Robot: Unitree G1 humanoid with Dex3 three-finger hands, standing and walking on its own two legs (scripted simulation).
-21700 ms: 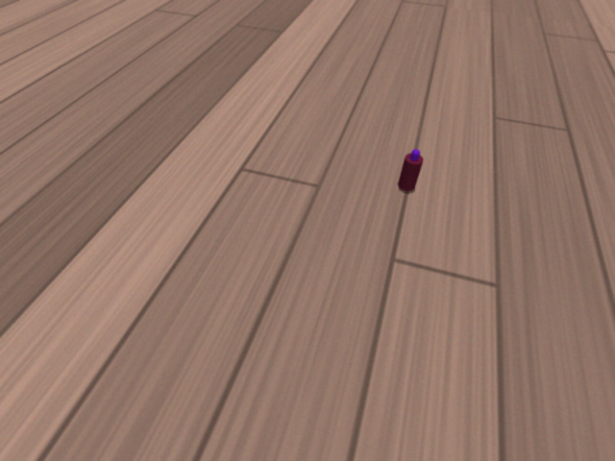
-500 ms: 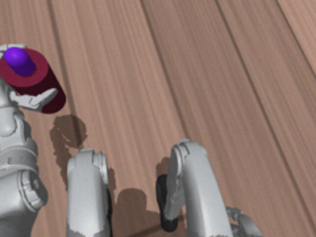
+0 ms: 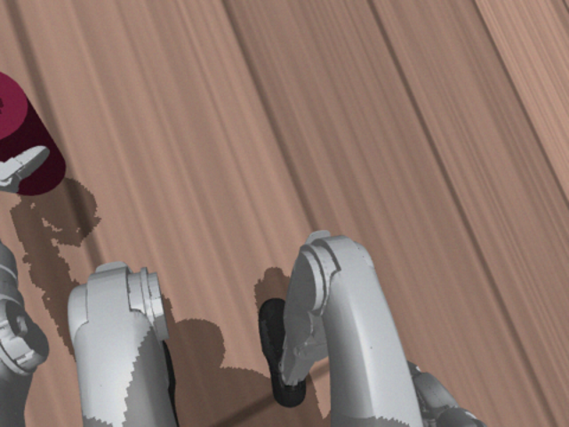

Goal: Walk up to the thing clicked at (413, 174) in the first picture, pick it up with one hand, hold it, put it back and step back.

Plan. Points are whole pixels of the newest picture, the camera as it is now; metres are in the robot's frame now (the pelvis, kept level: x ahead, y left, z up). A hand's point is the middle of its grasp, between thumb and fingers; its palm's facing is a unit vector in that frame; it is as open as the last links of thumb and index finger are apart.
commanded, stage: crouch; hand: left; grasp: from the side
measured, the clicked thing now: (0, 132) +0.49 +0.29 -0.08
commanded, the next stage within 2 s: lower in 0.26 s
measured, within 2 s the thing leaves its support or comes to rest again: neither
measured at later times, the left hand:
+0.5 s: hand (8, 139) +0.49 +0.29 -0.11, palm faces +0.34 -0.94 +0.01, open 11.6 cm
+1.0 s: hand (26, 153) +0.49 +0.29 -0.17, palm faces +0.35 -0.94 +0.00, open 11.6 cm
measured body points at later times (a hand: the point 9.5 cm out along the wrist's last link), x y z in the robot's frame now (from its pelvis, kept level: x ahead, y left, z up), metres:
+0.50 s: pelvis +0.00 +0.00 -0.02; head +0.24 +0.12 +0.34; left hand +0.47 +0.34 -0.11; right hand +0.09 -0.27 -0.09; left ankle +0.08 +0.12 -0.29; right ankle +0.12 -0.11 -0.29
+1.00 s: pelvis +0.00 +0.01 -0.02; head +0.26 +0.15 +0.31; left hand +0.47 +0.34 -0.16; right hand +0.09 -0.26 -0.07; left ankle +0.08 +0.12 -0.29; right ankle +0.12 -0.11 -0.29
